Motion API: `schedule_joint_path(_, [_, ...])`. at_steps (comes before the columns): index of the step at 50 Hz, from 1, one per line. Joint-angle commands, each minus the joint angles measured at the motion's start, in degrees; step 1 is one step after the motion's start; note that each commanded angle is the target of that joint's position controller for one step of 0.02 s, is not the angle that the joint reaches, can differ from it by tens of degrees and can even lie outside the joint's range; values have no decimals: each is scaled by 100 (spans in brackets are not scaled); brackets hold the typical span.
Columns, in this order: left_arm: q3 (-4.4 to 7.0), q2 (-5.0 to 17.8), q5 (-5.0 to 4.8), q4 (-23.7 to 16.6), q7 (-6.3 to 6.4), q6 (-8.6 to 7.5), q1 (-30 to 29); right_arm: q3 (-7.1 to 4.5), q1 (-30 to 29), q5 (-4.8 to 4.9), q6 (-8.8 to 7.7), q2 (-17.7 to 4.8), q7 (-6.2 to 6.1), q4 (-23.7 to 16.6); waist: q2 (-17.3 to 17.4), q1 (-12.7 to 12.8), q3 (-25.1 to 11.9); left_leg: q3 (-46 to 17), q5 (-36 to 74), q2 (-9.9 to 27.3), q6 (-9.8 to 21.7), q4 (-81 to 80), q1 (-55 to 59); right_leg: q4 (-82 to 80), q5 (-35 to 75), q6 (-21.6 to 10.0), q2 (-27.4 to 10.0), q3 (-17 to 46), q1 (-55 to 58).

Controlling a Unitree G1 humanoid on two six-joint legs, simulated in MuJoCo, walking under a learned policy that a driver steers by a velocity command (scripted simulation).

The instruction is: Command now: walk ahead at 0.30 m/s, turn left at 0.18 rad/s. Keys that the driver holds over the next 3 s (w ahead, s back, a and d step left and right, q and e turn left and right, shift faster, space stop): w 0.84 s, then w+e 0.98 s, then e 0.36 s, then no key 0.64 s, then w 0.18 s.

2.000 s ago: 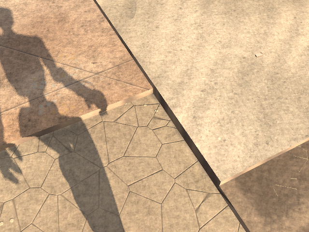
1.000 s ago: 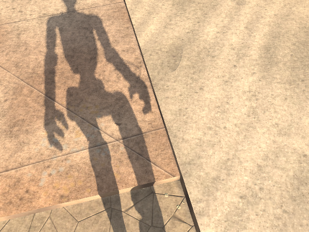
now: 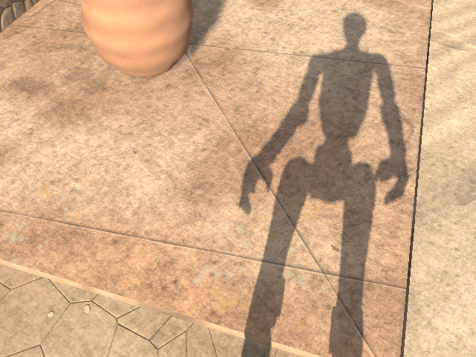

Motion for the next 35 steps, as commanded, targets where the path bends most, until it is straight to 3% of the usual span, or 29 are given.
schedule_joint_path(1, [320,1096,-36,-77,-86,-37,221,54,-428,32,-251,-172,-31,-446,-1072,-20,353,689,193,-187,247,-1382,359,-904,-258,-964,-1138,1226,-186])
schedule_joint_path(2, [315,1038,-103,-54,-94,-19,127,73,-81,11,-322,-105,-70,-303,-891,-283,328,773,807,-239,375,-2051,1134,-609,-85,-885,-1047,1070,-604])
schedule_joint_path(3, [263,835,-110,-72,-83,-32,59,39,458,-13,-402,-227,-127,-82,-600,-533,110,576,905,-184,461,-2238,2151,-101,29,-735,-883,852,-1181])
schedule_joint_path(4, [144,440,-101,-224,-101,-59,-155,-37,1197,-82,-495,-579,-196,104,261,-885,-287,-681,99,824,588,-2678,3168,1139,-499,-489,-440,286,-1959])
schedule_joint_path(5, [46,150,-97,-607,-127,-127,-515,-237,1715,-22,-504,-1440,-256,164,1627,-1085,-254,-2908,-819,2217,1210,-3254,3609,2489,-1677,-263,305,-387,-3482])
schedule_joint_path(6, [206,779,21,-588,-89,-93,-780,-224,1713,4,-500,-1281,-287,257,891,-1097,296,-3052,-610,2394,1606,-3172,3032,3338,-1790,-331,-6,120,-3808])
schedule_joint_path(7, [239,802,-20,-476,-155,-93,-646,-104,1230,21,-524,-909,-269,138,511,-777,556,-2526,-544,2061,1522,-3167,2672,3556,-1263,-377,-197,352,-3721])
schedule_joint_path(8, [220,715,-68,-357,-222,-114,-485,-25,880,20,-550,-649,-256,63,487,-580,639,-2047,-303,1742,1345,-3319,2373,3510,-806,-340,-297,372,-3549])
schedule_joint_path(10, [216,671,20,-255,-296,-92,-375,37,680,61,-626,-483,-279,48,587,-398,589,-1374,670,1366,1192,-3502,2137,3471,-205,-187,-367,249,-3257])
schedule_joint_path(12, [190,568,62,-270,-331,-57,-465,29,823,104,-695,-509,-268,161,485,-348,485,-985,1728,1269,1240,-3481,2096,3516,121,-35,-348,132,-3265])
schedule_joint_path(16, [86,370,23,-560,-353,-51,-1252,42,1063,133,-748,-491,-271,381,449,-445,657,-494,2634,1147,1254,-3504,1784,2570,676,174,-334,-24,-3129])
schedule_joint_path(19, [34,334,-25,-724,-354,-42,-1642,20,1184,125,-774,-622,-289,511,499,-496,702,-343,3120,1204,1137,-3442,1652,1678,947,57,-202,-92,-2506])
schedule_joint_path(21, [45,391,-30,-720,-304,-38,-1580,9,1224,116,-769,-684,-311,589,480,-435,639,-324,3628,1361,1093,-3266,1775,1477,856,-127,-85,-165,-2093])
schedule_joint_path(23, [109,515,-17,-602,-216,-58,-1146,-12,1140,93,-767,-798,-328,638,404,-176,405,-216,5125,1365,954,-2554,1946,1223,536,-318,208,-270,-1348])
schedule_joint_path(24, [164,586,4,-377,-154,-90,-441,-29,1061,84,-733,-850,-333,659,292,178,24,-55,5789,1224,870,-1599,1942,897,510,-441,417,-358,-535])
schedule_joint_path(25, [246,778,76,-75,-85,-152,462,-12,1080,89,-718,-807,-332,660,91,522,-497,159,5342,931,776,-310,1384,666,491,-566,314,-231,715])
schedule_joint_path(26, [387,1412,218,16,-9,-212,1230,122,1318,190,-728,-328,-298,459,-816,629,-1239,426,3140,419,584,1716,-26,284,-672,-978,-1279,1768,2140])
schedule_joint_path(27, [423,1706,142,86,-75,-206,1244,132,1713,209,-718,-101,-282,454,-1658,313,-1529,87,-694,-463,516,3057,-1218,-808,-914,-1430,-2321,4352,2398])
schedule_joint_path(28, [357,1347,-36,47,-111,-175,587,49,1327,64,-677,-437,-286,475,-870,80,-724,-319,-262,-13,629,3482,-1570,-945,-1640,-1340,-2054,4074,1596])
schedule_joint_path(29, [242,914,-81,-76,-134,-178,-8,36,1019,37,-692,-487,-230,408,-466,-98,-88,-173,281,286,662,3326,-1625,-1022,-1640,-1236,-1856,3202,784])
schedule_joint_path(30, [167,683,-67,-98,-149,-203,-297,60,876,36,-697,-379,-190,393,-342,-233,151,-78,603,497,658,2997,-1472,-1203,-1130,-1081,-1545,2572,283])
schedule_joint_path(32, [91,485,-89,23,-122,-277,-297,93,1046,-46,-567,-223,-123,495,-509,-450,232,64,838,662,525,2795,-1096,-1368,-128,-934,-1163,1763,-219])
schedule_joint_path(35, [121,578,-127,282,-126,-394,92,115,822,-43,-456,-95,-62,439,-438,-507,315,265,1108,746,371,2741,-1472,-1516,781,-1065,-1067,1270,-195])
